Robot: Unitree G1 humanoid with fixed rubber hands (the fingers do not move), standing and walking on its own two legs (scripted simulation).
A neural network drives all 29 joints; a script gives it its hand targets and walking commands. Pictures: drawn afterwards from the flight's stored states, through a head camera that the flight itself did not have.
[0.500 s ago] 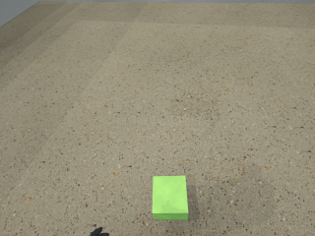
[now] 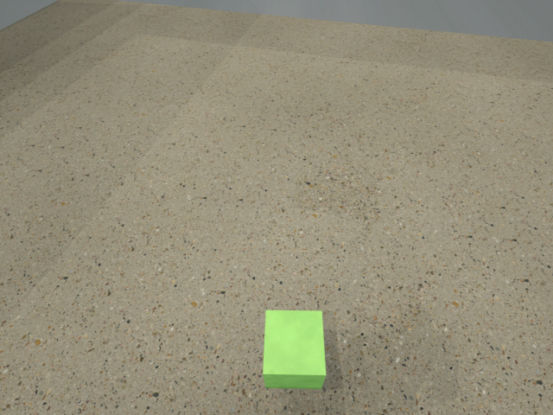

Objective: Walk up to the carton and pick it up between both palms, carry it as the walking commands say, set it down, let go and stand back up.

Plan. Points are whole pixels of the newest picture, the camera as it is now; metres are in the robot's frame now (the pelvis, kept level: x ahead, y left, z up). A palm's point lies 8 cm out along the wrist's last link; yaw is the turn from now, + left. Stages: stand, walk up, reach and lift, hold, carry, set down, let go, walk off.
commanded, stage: stand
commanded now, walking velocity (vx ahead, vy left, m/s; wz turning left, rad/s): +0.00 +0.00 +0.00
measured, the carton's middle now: (293, 349) +0.40 -0.01 -0.68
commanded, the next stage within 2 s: reach and lift in 0.20 s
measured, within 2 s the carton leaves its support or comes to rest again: neither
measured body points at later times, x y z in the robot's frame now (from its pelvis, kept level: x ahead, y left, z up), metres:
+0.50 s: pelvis -0.01 +0.00 -0.01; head +0.05 -0.01 +0.44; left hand +0.18 +0.23 -0.12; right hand +0.18 -0.23 -0.13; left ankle -0.02 +0.13 -0.73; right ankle +0.03 -0.11 -0.73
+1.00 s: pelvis -0.07 +0.00 -0.07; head +0.11 +0.00 +0.35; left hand +0.26 +0.20 -0.18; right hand +0.26 -0.22 -0.18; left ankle -0.02 +0.13 -0.73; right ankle +0.03 -0.11 -0.73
